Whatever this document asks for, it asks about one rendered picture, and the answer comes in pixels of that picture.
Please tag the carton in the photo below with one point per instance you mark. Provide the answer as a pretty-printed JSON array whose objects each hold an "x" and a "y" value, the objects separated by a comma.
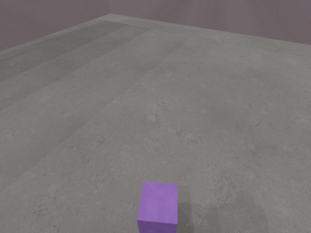
[{"x": 158, "y": 208}]

